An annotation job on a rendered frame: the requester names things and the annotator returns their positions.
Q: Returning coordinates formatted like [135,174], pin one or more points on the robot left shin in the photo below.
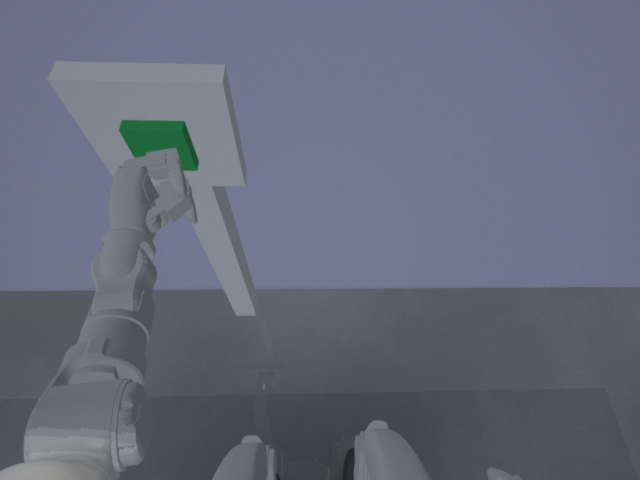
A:
[251,438]

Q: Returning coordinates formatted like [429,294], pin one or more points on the robot left hand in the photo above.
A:
[133,193]

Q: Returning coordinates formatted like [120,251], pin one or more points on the button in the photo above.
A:
[146,136]

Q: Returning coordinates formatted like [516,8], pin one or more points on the panel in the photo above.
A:
[99,95]

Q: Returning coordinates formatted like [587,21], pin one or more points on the robot right thigh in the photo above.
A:
[383,454]

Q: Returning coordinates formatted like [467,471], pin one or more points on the left robot upper arm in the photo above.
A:
[86,431]

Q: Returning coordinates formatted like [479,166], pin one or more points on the left robot forearm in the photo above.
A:
[117,328]

